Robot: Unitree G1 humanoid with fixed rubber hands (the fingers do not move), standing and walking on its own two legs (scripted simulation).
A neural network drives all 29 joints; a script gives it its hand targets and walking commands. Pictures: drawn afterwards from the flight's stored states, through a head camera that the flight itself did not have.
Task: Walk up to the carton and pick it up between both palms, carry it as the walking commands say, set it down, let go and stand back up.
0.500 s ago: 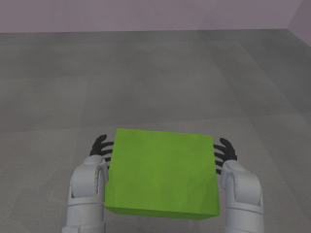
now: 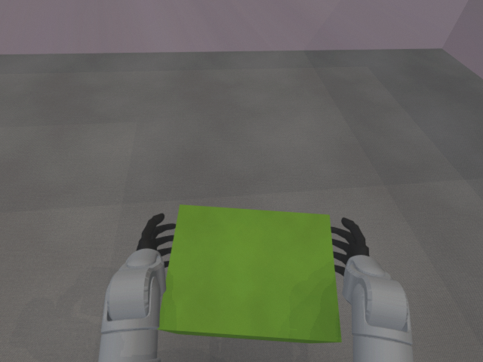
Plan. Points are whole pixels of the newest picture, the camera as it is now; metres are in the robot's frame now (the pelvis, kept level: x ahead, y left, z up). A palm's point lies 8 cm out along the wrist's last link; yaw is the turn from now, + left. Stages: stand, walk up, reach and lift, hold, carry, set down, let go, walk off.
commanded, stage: carry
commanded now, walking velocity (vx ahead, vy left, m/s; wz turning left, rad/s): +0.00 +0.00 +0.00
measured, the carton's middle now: (249, 278) +0.27 +0.01 -0.03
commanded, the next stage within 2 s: hold in 0.60 s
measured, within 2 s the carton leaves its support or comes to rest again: neither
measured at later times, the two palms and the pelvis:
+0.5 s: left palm (151, 253) +0.28 +0.17 +0.05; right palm (357, 262) +0.28 -0.16 +0.05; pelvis +0.00 +0.00 +0.00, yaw +0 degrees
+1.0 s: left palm (160, 282) +0.23 +0.14 +0.04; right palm (376, 272) +0.26 -0.19 +0.06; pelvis -0.01 -0.03 +0.02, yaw +11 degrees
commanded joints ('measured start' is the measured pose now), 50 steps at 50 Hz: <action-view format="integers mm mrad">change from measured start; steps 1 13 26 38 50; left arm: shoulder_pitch -587 -596 -574 -479 -481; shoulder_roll -779 -802 -819 -934 -882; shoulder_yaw -580 -641 -634 -813 -697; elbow -92 -217 -212 -61 116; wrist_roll -307 -378 -378 -358 -240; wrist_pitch -53 -29 -4 -421 -388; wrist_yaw -291 -292 -286 -291 -346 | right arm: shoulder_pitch -529 -492 -521 -519 -338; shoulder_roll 786 776 794 703 761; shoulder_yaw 560 629 642 708 589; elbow -37 -165 -173 -215 107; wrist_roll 290 326 356 286 168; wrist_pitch -29 -4 24 -351 -256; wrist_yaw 267 264 266 318 346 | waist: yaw -10 -7 -5 -138 -124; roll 48 41 21 -37 83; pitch -394 -360 -430 -565 -202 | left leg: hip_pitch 167 166 162 437 243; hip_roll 189 200 166 75 40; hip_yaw -160 -162 -127 -397 -323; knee -109 -143 -76 -177 -343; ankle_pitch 740 805 694 1230 701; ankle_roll -29 -43 -22 -107 -81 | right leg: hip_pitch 142 138 179 363 410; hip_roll -28 -24 -58 169 157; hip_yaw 4 1 25 146 129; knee -21 -7 -9 -138 -239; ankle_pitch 213 152 348 514 276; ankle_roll -78 -80 -105 -45 -20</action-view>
